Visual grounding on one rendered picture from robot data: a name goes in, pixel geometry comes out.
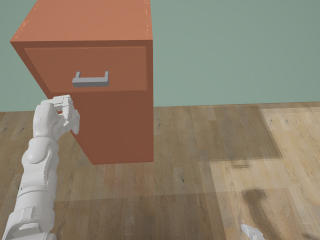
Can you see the right robot hand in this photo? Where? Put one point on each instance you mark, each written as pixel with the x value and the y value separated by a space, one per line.
pixel 253 234

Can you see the handle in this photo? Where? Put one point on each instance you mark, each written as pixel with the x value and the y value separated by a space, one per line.
pixel 90 81

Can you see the drawer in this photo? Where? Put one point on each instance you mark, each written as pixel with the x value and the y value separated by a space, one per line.
pixel 58 66

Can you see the robot left forearm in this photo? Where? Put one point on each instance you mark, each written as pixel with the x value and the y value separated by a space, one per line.
pixel 33 212

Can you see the left robot hand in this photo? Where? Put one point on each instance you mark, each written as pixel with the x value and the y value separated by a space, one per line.
pixel 48 123

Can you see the cabinet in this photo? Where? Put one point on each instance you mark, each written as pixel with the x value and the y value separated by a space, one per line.
pixel 115 127

